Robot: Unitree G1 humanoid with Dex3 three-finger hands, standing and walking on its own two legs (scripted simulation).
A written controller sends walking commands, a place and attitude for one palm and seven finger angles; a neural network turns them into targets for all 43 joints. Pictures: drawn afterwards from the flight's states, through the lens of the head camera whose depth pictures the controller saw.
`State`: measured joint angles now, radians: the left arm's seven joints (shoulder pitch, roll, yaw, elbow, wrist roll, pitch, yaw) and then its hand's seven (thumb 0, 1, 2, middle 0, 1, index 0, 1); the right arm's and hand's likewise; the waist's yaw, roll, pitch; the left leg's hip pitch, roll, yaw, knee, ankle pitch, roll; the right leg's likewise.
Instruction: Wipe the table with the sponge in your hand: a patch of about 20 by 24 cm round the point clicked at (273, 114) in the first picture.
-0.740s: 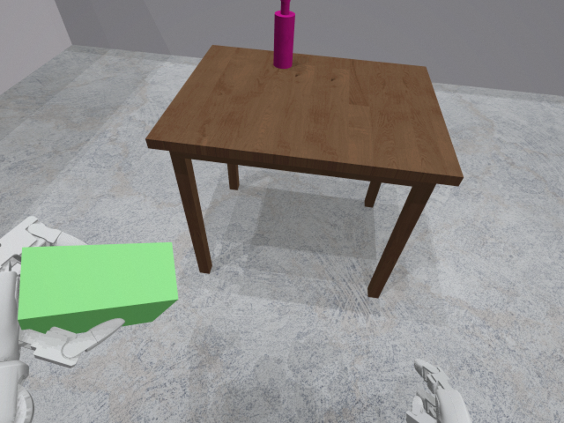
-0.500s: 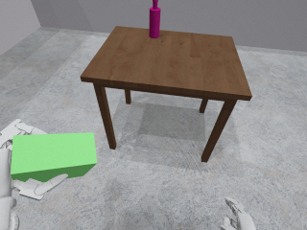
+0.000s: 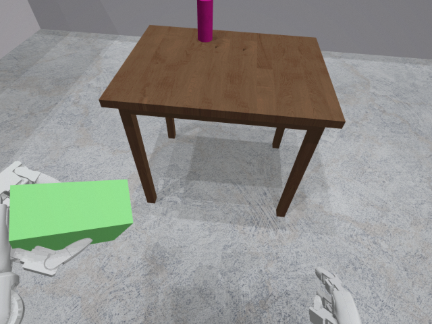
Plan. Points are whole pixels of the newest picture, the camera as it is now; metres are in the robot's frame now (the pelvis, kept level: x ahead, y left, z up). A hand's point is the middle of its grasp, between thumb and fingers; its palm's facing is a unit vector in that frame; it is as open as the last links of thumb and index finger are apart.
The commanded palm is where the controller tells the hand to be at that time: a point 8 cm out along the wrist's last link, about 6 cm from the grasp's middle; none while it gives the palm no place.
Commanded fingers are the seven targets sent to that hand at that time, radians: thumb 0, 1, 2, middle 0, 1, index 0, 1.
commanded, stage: turn to face it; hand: left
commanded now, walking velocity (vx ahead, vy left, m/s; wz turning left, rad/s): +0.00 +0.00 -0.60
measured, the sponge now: (89, 216) +0.23 +0.21 +0.14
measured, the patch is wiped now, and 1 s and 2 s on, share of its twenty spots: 0.00 0.00 0.00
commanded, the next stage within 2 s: take the last steps up to it in 0.70 s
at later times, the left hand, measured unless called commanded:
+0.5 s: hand (113, 198) +0.25 +0.18 +0.15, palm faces +0.26 -0.84 -0.47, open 10.3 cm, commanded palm +0.22 +0.21 +0.19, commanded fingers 0.00 0.10 1.30 -1.20 -1.60 -1.20 -1.60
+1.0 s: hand (146, 203) +0.24 +0.13 +0.17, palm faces +0.06 -0.90 -0.43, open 10.3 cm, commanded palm +0.21 +0.18 +0.19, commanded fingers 0.00 0.10 1.30 -1.20 -1.60 -1.20 -1.60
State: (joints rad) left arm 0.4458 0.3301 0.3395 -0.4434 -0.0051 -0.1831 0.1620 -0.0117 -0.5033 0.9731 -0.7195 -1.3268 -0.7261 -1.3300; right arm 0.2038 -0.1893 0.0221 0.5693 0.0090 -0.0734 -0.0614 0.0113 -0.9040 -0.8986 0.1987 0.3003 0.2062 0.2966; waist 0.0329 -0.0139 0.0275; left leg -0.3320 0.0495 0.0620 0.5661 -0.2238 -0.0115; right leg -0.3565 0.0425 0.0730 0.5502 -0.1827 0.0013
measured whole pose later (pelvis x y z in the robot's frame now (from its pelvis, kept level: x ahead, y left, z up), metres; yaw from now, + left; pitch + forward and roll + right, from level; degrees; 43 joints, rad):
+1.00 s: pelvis -0.04 -0.02 +0.01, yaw -22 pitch +1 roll +1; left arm 0.54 0.37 0.35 -0.46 0.00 -0.21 0.16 -0.01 -0.50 0.98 -0.72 -1.33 -0.73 -1.33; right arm 0.27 -0.24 -0.01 0.58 0.00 -0.02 -0.06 0.01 -0.91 -0.90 0.19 0.30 0.20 0.30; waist -0.03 -0.02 -0.06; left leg -0.20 0.03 0.05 0.48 -0.29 0.02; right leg -0.47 0.09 0.00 0.78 -0.35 -0.01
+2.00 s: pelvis +0.12 -0.06 -0.01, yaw -21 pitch +1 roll +1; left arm 0.50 0.40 0.38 -0.50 -0.01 -0.24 0.14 -0.01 -0.51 0.98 -0.72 -1.33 -0.74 -1.33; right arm 0.24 -0.15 0.02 0.64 0.01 -0.10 -0.05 0.01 -0.90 -0.90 0.20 0.30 0.21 0.30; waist 0.01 0.07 0.03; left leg -0.26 0.07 0.14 0.65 -0.38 0.01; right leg -0.34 -0.05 -0.19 0.62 -0.29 -0.02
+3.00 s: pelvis +0.32 -0.07 +0.01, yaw -19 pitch +1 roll +3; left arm 0.51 0.35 0.33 -0.48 0.00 -0.25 0.15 -0.01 -0.51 0.99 -0.71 -1.34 -0.74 -1.34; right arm 0.18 -0.27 -0.05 0.61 0.00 -0.06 -0.04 0.01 -0.91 -0.90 0.20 0.30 0.20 0.30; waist -0.01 -0.02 0.09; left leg -0.45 0.07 0.10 0.74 -0.29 -0.01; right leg -0.23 -0.12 -0.17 0.50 -0.28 -0.02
